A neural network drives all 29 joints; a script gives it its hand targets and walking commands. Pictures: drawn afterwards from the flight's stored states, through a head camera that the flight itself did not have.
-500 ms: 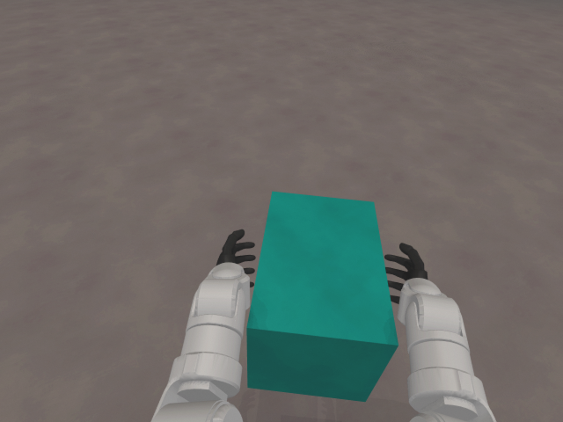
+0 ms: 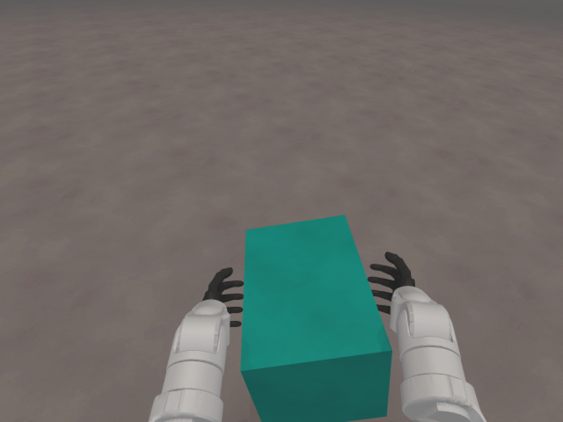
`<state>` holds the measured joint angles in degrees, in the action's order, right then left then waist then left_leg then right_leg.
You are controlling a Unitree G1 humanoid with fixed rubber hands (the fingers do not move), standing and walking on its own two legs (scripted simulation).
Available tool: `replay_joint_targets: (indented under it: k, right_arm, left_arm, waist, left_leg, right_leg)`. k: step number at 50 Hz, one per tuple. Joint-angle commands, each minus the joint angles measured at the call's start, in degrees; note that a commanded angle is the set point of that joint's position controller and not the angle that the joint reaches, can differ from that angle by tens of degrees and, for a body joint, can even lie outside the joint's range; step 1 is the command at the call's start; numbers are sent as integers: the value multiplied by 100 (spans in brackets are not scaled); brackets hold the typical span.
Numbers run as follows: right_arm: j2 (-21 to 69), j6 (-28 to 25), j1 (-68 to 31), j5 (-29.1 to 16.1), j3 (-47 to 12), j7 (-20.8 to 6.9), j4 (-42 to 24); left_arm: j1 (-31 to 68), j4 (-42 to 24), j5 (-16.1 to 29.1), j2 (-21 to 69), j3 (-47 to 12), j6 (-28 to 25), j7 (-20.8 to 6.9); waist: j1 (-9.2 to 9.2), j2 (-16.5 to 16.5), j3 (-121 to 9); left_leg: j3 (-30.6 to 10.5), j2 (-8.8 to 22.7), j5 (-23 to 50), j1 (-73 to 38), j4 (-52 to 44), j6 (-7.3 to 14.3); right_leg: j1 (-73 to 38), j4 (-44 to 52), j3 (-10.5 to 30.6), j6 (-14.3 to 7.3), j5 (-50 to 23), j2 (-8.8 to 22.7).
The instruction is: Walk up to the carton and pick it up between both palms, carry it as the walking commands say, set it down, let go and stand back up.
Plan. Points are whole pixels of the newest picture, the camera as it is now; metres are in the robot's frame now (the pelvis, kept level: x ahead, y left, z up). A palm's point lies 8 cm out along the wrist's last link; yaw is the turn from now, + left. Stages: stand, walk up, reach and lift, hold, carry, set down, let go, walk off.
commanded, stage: set down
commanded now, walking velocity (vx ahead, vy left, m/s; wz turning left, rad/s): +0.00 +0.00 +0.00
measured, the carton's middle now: (309, 313) +0.35 -0.02 -0.05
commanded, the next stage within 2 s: none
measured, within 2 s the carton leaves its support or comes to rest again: neither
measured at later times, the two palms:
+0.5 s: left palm (227, 321) +0.31 +0.12 -0.03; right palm (399, 326) +0.30 -0.16 -0.01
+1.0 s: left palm (229, 361) +0.32 +0.13 -0.17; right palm (372, 361) +0.31 -0.15 -0.15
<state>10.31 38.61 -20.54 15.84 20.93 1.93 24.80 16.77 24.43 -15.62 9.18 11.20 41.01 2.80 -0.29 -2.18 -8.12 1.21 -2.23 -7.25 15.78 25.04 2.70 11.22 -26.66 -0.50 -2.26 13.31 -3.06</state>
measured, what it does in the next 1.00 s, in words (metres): lowers itself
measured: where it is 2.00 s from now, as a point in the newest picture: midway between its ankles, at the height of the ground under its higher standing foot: outside the picture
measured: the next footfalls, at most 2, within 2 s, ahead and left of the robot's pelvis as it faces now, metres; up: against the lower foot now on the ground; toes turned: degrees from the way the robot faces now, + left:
none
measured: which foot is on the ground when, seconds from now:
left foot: down 0.00-1.00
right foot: down 0.00-1.00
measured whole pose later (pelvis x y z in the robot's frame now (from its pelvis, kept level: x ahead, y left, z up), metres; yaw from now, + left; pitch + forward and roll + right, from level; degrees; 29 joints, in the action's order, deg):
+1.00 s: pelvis -0.03 -0.01 -0.07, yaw -1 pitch +22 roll +1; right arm 10.5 -3.1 -27.4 16.7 16.4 13.3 33.7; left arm 28.6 37.6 -13.8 5.4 16.1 -1.8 8.0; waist -0.3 -1.6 5.8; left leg -0.5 -2.9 -11.7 59.6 49.1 1.0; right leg 56.7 -54.2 -0.3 -3.2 19.7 -3.9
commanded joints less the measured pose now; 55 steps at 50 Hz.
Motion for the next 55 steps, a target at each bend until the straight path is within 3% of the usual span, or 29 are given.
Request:
replay_joint_targets:
  k: [1, 3, 4, 5, 6, 7, 10, 11, 12, 15, 21, 22, 23, 28, 29, 32, 33, 34, 35, 36, 37, 39, 40, 42, 46, 47, 48, 52, 55]
  right_arm:
    - [5202, -411, -2958, -547, -1919, -1851, 1391]
    - [5316, -646, -3669, -662, -2037, -1819, 1262]
    - [5056, -737, -3805, -452, -1793, -1763, 1371]
    - [4959, -802, -3926, -458, -1664, -1726, 1466]
    - [4776, -852, -3763, -208, -1209, -1667, 1721]
    - [4781, -956, -4015, -208, -1246, -1633, 1670]
    - [4735, -1106, -4096, -172, -1185, -1524, 1793]
    - [4412, -1184, -4077, -32, -937, -1495, 1795]
    - [4332, -1231, -4170, -44, -1015, -1493, 1731]
    - [4304, -1322, -3974, 252, -818, -1349, 1833]
    - [4099, -1762, -3784, 312, -576, -1223, 2032]
    - [3991, -1853, -3615, 378, -661, -1203, 1844]
    - [3917, -1988, -3663, 389, -627, -1221, 1833]
    - [3734, -2608, -2980, 583, -832, -1064, 1678]
    - [3737, -2719, -3053, 592, -998, -1038, 1513]
    - [3764, -3126, -2536, 582, -1349, -860, 1727]
    - [3791, -3346, -2882, 328, -1745, -819, 1560]
    - [3699, -3464, -2566, 367, -1747, -731, 1524]
    - [3733, -3631, -2766, 176, -2111, -625, 1294]
    - [3660, -3725, -2366, 306, -1936, -530, 1492]
    - [3698, -3859, -2417, 174, -2123, -466, 1492]
    - [3707, -4065, -2179, 105, -2246, -289, 1586]
    - [3533, -4148, -2195, -67, -2360, -193, 1612]
    - [3510, -4311, -2017, -218, -2636, -29, 1449]
    - [2830, -4518, -2612, -727, -2929, 268, 1138]
    - [2631, -4548, -2270, -659, -2854, 333, 1323]
    - [2270, -4536, -2329, -623, -2816, 422, 1349]
    - [1289, -4487, -2895, -790, -2480, 598, 1222]
    - [678, -4354, -3441, -1047, -2348, 654, 1228]
  left_arm:
    - [3722, 116, 999, 5925, -1772, -654, -1645]
    - [4180, 68, 919, 5780, -1587, -921, -1629]
    - [4006, 668, 775, 5811, -1334, -896, -1601]
    - [3924, 1075, 636, 5622, -1057, -915, -1582]
    - [4037, 1186, 540, 5547, -944, -961, -1572]
    - [4079, 1277, 439, 5567, -811, -1032, -1531]
    - [4119, 1451, 288, 5180, -536, -1258, -1457]
    - [3919, 1543, 140, 5126, -486, -1273, -1428]
    - [3909, 1608, 120, 5174, -441, -1307, -1387]
    - [3845, 1713, -134, 4780, -157, -1465, -1368]
    - [4256, 1628, -325, 4480, -138, -1858, -1213]
    - [3771, 1813, -460, 4423, -2, -1931, -1191]
    - [3941, 1660, -426, 4386, -135, -2059, -1149]
    - [3532, 1453, -394, 4299, -575, -2728, -1001]
    - [3217, 1677, -472, 4242, -457, -2818, -991]
    - [3122, 1466, -279, 4002, -937, -3317, -917]
    - [3168, 1280, -153, 3933, -1144, -3536, -887]
    - [2929, 1325, -115, 3947, -1260, -3674, -854]
    - [2893, 1341, -22, 3863, -1367, -3839, -850]
    - [2892, 1381, 32, 3808, -1565, -3955, -835]
    - [2795, 1404, 140, 3755, -1563, -4095, -793]
    - [2861, 1415, 211, 3489, -1694, -4325, -717]
    - [2918, 1234, 285, 3239, -1726, -4435, -669]
    - [2844, 1162, 472, 3082, -1962, -4615, -581]
    - [3139, 948, 666, 2095, -1862, -4762, -317]
    - [3291, 919, 831, 2130, -2101, -4796, -245]
    - [3014, 1210, 733, 1821, -1805, -4751, -200]
    - [3572, 1457, 960, 1159, -1817, -4637, 70]
    - [3760, 1539, 1047, 725, -1402, -4543, 295]
  waist:
    - [506, 293, -102]
    - [298, 139, -118]
    - [403, 124, 106]
    - [323, 43, 268]
    - [575, 118, 328]
    - [423, 92, 226]
    - [330, -81, 352]
    - [494, 42, 324]
    - [404, 82, 352]
    - [485, -286, 564]
    - [449, 235, 422]
    - [397, 83, 462]
    - [356, 351, 266]
    - [497, 328, -387]
    - [352, 230, -593]
    - [422, 199, -1329]
    - [149, 234, -1776]
    - [398, 113, -2005]
    - [224, 111, -2268]
    - [450, 66, -2501]
    - [324, 38, -2703]
    - [346, -127, -3143]
    - [253, 36, -3200]
    - [320, -100, -3863]
    - [-93, 286, -4175]
    - [230, 195, -3867]
    - [87, 175, -3535]
    - [383, 257, -2646]
    - [133, 395, -2393]
  left_leg:
    - [-1075, 286, -1307, -2072, -324, -184]
    - [-1039, 215, -1356, -1964, -127, -110]
    - [-1087, 217, -1660, -1782, -152, -102]
    - [-1048, 166, -1649, -1756, -51, -90]
    - [-1119, 215, -2045, -1689, -41, -90]
    - [-1064, 161, -1843, -1681, 36, -85]
    - [-953, 96, -1647, -1742, 284, -54]
    - [-1065, 188, -1781, -1871, 278, -63]
    - [-1042, 127, -1901, -1810, 295, -85]
    - [-943, 128, -1565, -1690, 457, 12]
    - [-1025, 126, -1564, -1141, 739, -42]
    - [-1046, 130, -1226, -975, 825, 24]
    - [-1126, 139, -1337, -855, 849, -2]
    - [-1169, 109, -119, -575, 1127, -32]
    - [-1113, 77, 134, -446, 1195, -1]
    - [-1071, 35, 1235, -157, 1539, 9]
    - [-1059, 27, 1451, -39, 1709, 3]
    - [-1085, 2, 1788, -4, 1854, 8]
    - [-1038, -49, 2186, 359, 2068, 22]
    - [-1059, -57, 2297, 460, 2175, 1]
    - [-1038, -91, 2372, 565, 2292, -7]
    - [-1034, -111, 2244, 980, 2479, -1]
    - [-943, -164, 1991, 1322, 2581, -23]
    - [-1017, -219, 2214, 1557, 2779, -29]
    - [-857, -323, 1568, 2089, 3133, -68]
    - [-859, -335, 1301, 2137, 3127, -68]
    - [-827, -291, 879, 2352, 3122, -72]
    - [-823, -287, -620, 2574, 3194, -17]
    - [-840, -330, -1326, 2706, 3207, -39]
  right_leg:
    - [937, 666, 946, -271, 1012, 223]
    - [957, 624, 984, -272, 1169, 267]
    - [1056, 484, 894, -254, 1291, 202]
    - [1189, 503, 893, -254, 1382, 228]
    - [1388, 478, 915, -285, 1593, 215]
    - [1303, 450, 899, -304, 1475, 233]
    - [1684, 475, 993, -308, 1583, 341]
    - [1926, 351, 931, -326, 1531, 302]
    - [1859, 345, 967, -350, 1583, 299]
    - [2141, 345, 948, -284, 1532, 339]
    - [2511, 11, 1051, -353, 1279, 307]
    - [2711, -84, 1059, -345, 1033, 301]
    - [2739, -290, 1101, -387, 935, 282]
    - [3040, -678, 1072, -290, -112, 210]
    - [3024, -724, 1074, -253, -223, 212]
    - [3010, -967, 1061, -177, -1091, 88]
    - [3044, -1136, 1095, -157, -1202, 59]
    - [3130, -1239, 1009, -142, -1536, 3]
    - [3017, -1398, 1073, -106, -1947, -16]
    - [3132, -1565, 995, -83, -2092, -100]
    - [3128, -1608, 1033, -64, -2201, -100]
    - [3239, -1843, 1041, -16, -2240, -198]
    - [3141, -1919, 1070, -15, -2164, -143]
    - [2977, -2226, 1092, 47, -2685, -194]
    - [3152, -2565, 1127, 48, -1931, -221]
    - [3411, -2588, 1007, 52, -1664, -239]
    - [3579, -2504, 1038, 51, -1137, -203]
    - [4429, -2617, 817, 5, 676, -185]
    - [4607, -2908, 695, -14, 1187, -214]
